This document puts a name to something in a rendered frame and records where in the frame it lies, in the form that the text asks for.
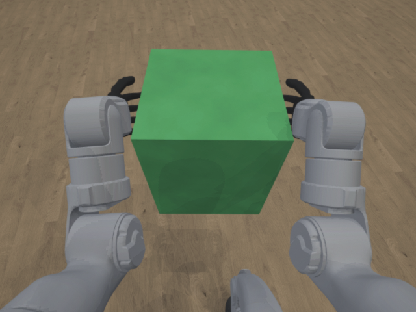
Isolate carton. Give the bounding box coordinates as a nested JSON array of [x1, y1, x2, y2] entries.
[[131, 49, 294, 215]]

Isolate right robot forearm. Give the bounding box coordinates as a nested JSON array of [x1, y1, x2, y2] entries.
[[292, 99, 372, 261]]

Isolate right robot upper arm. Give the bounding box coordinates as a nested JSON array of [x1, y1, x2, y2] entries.
[[289, 216, 416, 312]]

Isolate left robot forearm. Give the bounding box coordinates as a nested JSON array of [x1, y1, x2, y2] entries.
[[64, 96, 132, 262]]

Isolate right robot thigh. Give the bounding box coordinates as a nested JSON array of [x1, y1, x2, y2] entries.
[[230, 274, 283, 312]]

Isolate left robot upper arm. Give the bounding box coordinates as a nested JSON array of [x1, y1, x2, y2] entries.
[[0, 213, 146, 312]]

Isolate robot left hand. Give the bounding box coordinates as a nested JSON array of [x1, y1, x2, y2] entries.
[[108, 76, 141, 137]]

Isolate right robot shin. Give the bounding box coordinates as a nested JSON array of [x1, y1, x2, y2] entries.
[[231, 269, 251, 312]]

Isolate robot right hand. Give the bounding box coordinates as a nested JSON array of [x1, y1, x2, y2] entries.
[[283, 79, 314, 139]]

